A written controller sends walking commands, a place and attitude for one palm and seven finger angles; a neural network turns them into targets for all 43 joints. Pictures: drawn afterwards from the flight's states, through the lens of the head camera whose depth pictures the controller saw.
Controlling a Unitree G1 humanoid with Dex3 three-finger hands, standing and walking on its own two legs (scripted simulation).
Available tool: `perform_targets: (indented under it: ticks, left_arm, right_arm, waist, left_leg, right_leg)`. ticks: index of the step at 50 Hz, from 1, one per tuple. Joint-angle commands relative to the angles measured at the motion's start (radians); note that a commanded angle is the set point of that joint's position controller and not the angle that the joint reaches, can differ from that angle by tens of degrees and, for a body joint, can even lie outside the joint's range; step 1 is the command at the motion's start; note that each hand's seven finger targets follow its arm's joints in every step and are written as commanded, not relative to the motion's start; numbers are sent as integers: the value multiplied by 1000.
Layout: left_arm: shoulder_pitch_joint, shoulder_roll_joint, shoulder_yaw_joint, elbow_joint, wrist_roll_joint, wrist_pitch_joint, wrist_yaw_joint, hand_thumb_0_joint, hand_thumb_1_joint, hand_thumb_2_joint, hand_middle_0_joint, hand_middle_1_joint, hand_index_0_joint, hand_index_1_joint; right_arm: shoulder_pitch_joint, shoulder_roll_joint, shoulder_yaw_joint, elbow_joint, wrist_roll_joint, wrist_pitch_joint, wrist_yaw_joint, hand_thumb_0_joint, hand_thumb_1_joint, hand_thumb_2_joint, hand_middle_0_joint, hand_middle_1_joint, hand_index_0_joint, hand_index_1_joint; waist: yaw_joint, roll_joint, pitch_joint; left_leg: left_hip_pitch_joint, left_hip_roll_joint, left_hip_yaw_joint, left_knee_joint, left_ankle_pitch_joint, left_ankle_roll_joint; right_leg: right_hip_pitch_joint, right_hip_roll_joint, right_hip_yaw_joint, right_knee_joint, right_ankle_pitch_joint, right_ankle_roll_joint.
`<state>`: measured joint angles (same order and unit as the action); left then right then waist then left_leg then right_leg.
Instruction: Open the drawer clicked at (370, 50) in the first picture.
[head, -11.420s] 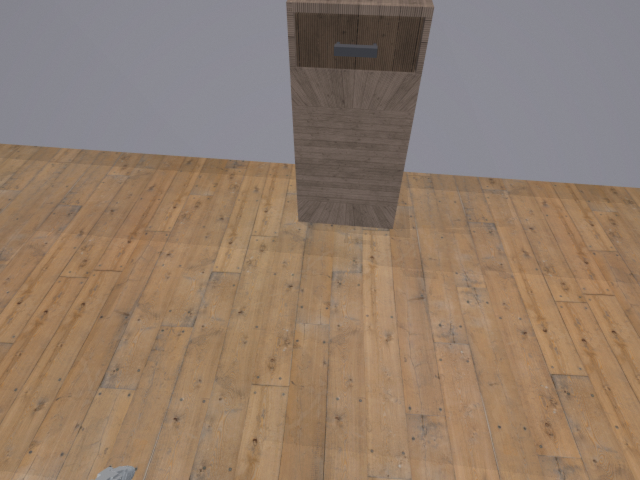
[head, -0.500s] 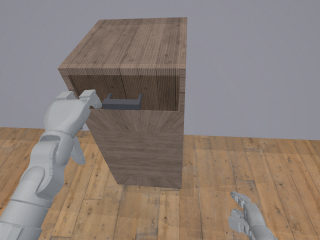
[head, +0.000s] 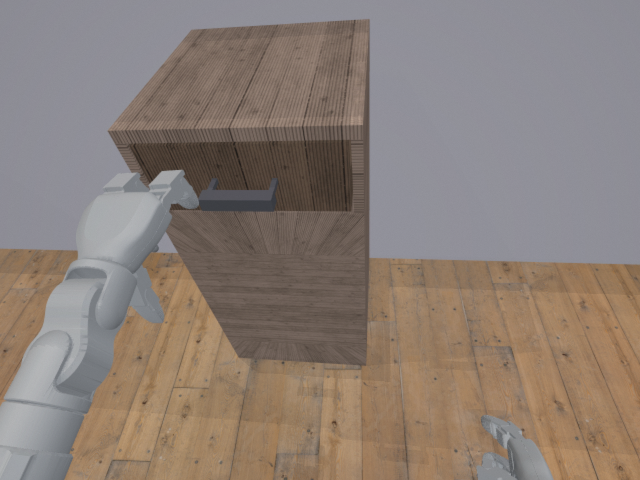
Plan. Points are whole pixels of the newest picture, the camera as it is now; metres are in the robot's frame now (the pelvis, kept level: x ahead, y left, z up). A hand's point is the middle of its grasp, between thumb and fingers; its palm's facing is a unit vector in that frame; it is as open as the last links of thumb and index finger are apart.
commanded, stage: move the hooked fingers above the handle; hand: left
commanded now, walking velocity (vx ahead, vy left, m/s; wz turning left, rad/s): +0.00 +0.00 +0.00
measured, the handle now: (240, 191) +0.56 +0.24 +0.02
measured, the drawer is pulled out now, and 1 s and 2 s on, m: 0.00 0.00 0.00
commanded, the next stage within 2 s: none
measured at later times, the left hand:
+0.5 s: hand (177, 233) +0.37 +0.25 +0.11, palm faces -0.02 -0.02 -1.00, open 13.8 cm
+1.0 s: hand (205, 213) +0.43 +0.24 +0.09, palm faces -0.06 -0.02 -1.00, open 13.8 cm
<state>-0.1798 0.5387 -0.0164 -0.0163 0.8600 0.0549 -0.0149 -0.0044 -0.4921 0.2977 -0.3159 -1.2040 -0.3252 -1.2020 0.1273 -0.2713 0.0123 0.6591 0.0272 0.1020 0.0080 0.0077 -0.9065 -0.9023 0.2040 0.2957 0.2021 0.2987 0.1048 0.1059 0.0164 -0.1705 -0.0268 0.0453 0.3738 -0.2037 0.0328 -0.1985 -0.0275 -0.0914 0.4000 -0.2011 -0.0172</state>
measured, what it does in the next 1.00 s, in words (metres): stands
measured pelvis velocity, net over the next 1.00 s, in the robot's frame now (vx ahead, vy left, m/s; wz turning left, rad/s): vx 0.02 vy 0.00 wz -0.01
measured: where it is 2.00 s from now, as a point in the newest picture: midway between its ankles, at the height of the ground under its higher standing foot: outside the picture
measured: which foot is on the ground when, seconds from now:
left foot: down 0.00-1.00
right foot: down 0.00-1.00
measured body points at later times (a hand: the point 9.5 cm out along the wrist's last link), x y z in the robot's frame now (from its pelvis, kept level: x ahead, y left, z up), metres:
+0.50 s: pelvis +0.00 -0.02 +0.00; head +0.03 -0.06 +0.44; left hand +0.37 +0.25 +0.17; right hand +0.17 -0.27 -0.13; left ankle +0.00 +0.10 -0.74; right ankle +0.01 -0.11 -0.74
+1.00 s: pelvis +0.02 +0.00 -0.01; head +0.07 -0.03 +0.44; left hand +0.43 +0.24 +0.15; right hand +0.15 -0.25 -0.14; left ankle +0.00 +0.10 -0.74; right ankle +0.01 -0.11 -0.74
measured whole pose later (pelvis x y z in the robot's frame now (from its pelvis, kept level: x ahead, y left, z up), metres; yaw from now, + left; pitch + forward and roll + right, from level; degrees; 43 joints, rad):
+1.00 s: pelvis +0.02 +0.00 -0.01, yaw -1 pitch +7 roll +0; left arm -0.56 0.52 -0.09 0.55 0.94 0.01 0.00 -0.01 -0.49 0.30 -0.31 -1.20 -0.32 -1.20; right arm 0.23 -0.27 -0.02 0.65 0.05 0.13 -0.03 0.00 -0.91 -0.90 0.21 0.30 0.20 0.30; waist 0.03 0.07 -0.05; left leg -0.33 -0.02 0.06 0.48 -0.28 0.04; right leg -0.36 -0.03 -0.07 0.49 -0.26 -0.01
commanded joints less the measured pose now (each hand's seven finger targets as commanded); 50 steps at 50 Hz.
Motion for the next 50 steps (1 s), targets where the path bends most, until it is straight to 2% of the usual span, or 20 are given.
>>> perform_targets:
  ticks: [1,4,5,8,9,11,13,16,19,23,26,29,30,34,36,39,43,44,46,50]
  left_arm:
    - [-270,165,79,-149,0,44,3,0,-500,300,-300,-1200,-300,-1200]
    - [-349,212,93,-43,19,48,-26,0,-500,300,-300,-1200,-300,-1200]
    - [-392,208,72,-28,27,38,-33,0,-500,300,-300,-1200,-300,-1200]
    - [-479,264,113,-13,35,-16,-29,0,-500,300,-300,-1200,-300,-1200]
    - [-505,307,153,-40,33,-41,-20,0,-500,300,-300,-1200,-300,-1200]
    - [-512,322,178,-28,28,-83,-2,0,-500,300,-300,-1200,-300,-1200]
    - [-504,314,191,10,19,-104,17,0,-500,300,-300,-1200,-300,-1200]
    - [-487,287,180,154,10,-90,30,0,-500,300,-300,-1200,-300,-1200]
    - [-511,282,152,261,26,-61,22,0,-500,300,-300,-1200,-300,-1200]
    - [-575,286,117,192,38,-74,-2,0,-500,300,-300,-1200,-300,-1200]
    - [-612,256,90,154,24,-124,-12,0,-500,300,-300,-1200,-300,-1200]
    - [-651,268,114,148,21,-163,12,0,-500,300,-300,-1200,-300,-1200]
    - [-663,304,149,174,28,-168,29,0,-500,300,-300,-1200,-300,-1200]
    - [-699,322,188,241,43,-160,95,0,-500,300,-300,-1200,-300,-1200]
    - [-674,323,196,304,58,-129,124,0,-500,300,-300,-1200,-300,-1200]
    - [-664,296,166,356,77,-80,133,0,-500,300,-300,-1200,-300,-1200]
    - [-694,196,37,393,87,-28,90,0,-500,300,-300,-1200,-300,-1200]
    - [-704,191,30,410,85,-25,73,0,-500,300,-300,-1200,-300,-1200]
    - [-761,175,-3,355,79,-42,49,0,-500,300,-300,-1200,-300,-1200]
    - [-879,196,8,287,79,-112,47,0,-500,300,-300,-1200,-300,-1200]
  right_arm:
    - [-170,-99,-30,-171,4,-42,-10,0,-900,-900,200,300,200,300]
    - [-169,-108,-21,-162,9,-37,-31,0,-900,-900,200,300,200,300]
    - [-162,-105,-17,-158,6,-38,-37,0,-900,-900,200,300,200,300]
    - [-142,-102,-20,-151,2,-43,-52,0,-900,-900,200,300,200,300]
    - [-139,-104,-23,-155,0,-49,-56,0,-900,-900,200,300,200,300]
    - [-131,-91,-25,-153,-4,-55,-61,0,-900,-900,200,300,200,300]
    - [-113,-90,-31,-147,-4,-55,-62,0,-900,-900,200,300,200,300]
    - [-91,-98,-37,-132,3,-49,-60,0,-900,-900,200,300,200,300]
    - [-85,-114,-43,-133,12,-38,-61,0,-900,-900,200,300,200,300]
    - [-70,-122,-53,-155,8,-32,-63,0,-900,-900,200,300,200,300]
    - [-43,-117,-62,-157,6,-35,-68,0,-900,-900,200,300,200,300]
    - [-8,-118,-72,-147,3,-40,-71,0,-900,-900,200,300,200,300]
    - [6,-121,-73,-133,5,-37,-73,0,-900,-900,200,300,200,300]
    - [30,-119,-77,-114,6,-32,-63,0,-900,-900,200,300,200,300]
    - [28,-112,-76,-108,8,-29,-57,0,-900,-900,200,300,200,300]
    - [25,-117,-76,-114,8,-21,-48,0,-900,-900,200,300,200,300]
    - [37,-127,-76,-124,16,-8,-44,0,-900,-900,200,300,200,300]
    - [41,-130,-77,-125,19,-6,-47,0,-900,-900,200,300,200,300]
    - [53,-129,-80,-131,16,-4,-48,0,-900,-900,200,300,200,300]
    - [85,-122,-84,-120,8,-4,-56,0,-900,-900,200,300,200,300]
  waist:
    - [-18,-86,-243]
    - [-45,-159,-185]
    - [-48,-150,-192]
    - [-46,-113,-234]
    - [-39,-88,-281]
    - [-29,-44,-302]
    - [-27,-35,-307]
    - [-39,-92,-233]
    - [-49,-142,-217]
    - [-54,-102,-344]
    - [-70,-85,-368]
    - [-74,-95,-387]
    - [-73,-94,-380]
    - [-55,-87,-389]
    - [-45,-74,-376]
    - [-44,-97,-405]
    - [-80,-106,-384]
    - [-94,-139,-374]
    - [-100,-106,-412]
    - [-112,-61,-452]
  left_leg:
    - [18,0,-37,-37,218,-11]
    - [-24,1,-32,-38,123,-1]
    - [-28,-5,-28,-35,110,2]
    - [-21,-13,-30,-24,119,5]
    - [-11,-16,-32,-13,137,6]
    - [-13,-21,-33,-5,165,6]
    - [-23,-23,-27,7,206,3]
    - [-75,-16,-17,13,174,1]
    - [-117,-15,-8,20,143,-1]
    - [-96,-21,-9,50,180,9]
    - [-77,-24,-19,65,190,18]
    - [-57,-20,-27,82,242,21]
    - [-64,-19,-27,81,240,19]
    - [-83,-14,-28,78,291,9]
    - [-97,-11,-23,75,293,4]
    - [-102,-6,-18,77,328,2]
    - [-71,6,-22,76,308,7]
    - [-66,9,-28,79,315,11]
    - [-22,8,-36,90,340,14]
    - [42,14,-65,116,421,8]
  right_leg:
    - [138,22,60,-33,143,-17]
    - [103,24,70,-57,62,-7]
    - [108,15,74,-59,48,-5]
    - [124,13,81,-51,70,-6]
    - [149,16,92,-44,88,-7]
    - [168,10,94,-29,128,-11]
    - [170,9,93,-16,192,-12]
    - [131,5,95,-22,178,-7]
    - [118,0,106,-21,154,-2]
    - [163,-11,122,21,239,0]
    - [134,0,113,34,251,-1]
    - [102,13,99,48,280,-7]
    - [90,15,96,51,272,-7]
    - [85,23,80,69,280,-18]
    - [80,24,76,76,278,-20]
    - [97,29,74,83,305,-22]
    - [37,31,65,78,266,-19]
    - [26,35,61,73,262,-20]
    - [15,35,65,79,274,-19]
    - [-39,41,61,91,262,-22]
